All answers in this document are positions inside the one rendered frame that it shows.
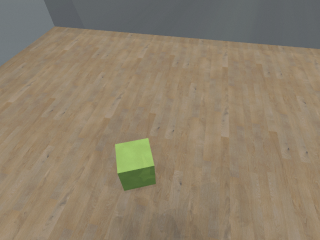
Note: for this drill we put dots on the carton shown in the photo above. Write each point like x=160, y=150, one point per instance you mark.
x=135, y=165

